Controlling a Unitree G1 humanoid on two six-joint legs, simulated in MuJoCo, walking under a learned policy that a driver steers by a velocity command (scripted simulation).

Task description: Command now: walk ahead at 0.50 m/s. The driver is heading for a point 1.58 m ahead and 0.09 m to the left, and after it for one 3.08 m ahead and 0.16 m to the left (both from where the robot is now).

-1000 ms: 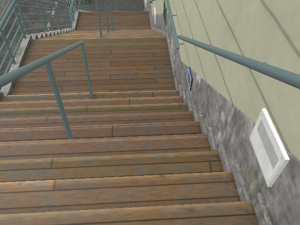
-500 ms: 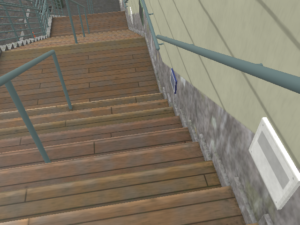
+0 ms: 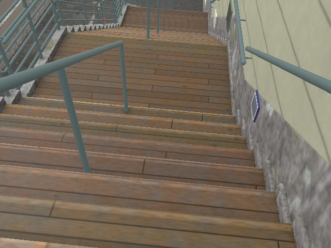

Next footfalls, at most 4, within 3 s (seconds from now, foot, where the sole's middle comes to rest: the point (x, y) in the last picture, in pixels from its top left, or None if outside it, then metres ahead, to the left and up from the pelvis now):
0.02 left None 0.13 0.12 -0.82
0.60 right None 0.45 -0.10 -0.99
1.10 left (155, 232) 0.74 0.15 -1.15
1.62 right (200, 204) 1.03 -0.09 -1.32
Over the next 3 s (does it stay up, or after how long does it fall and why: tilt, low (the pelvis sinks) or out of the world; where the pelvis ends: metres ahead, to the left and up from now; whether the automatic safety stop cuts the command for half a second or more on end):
stays up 1.59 0.01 -0.89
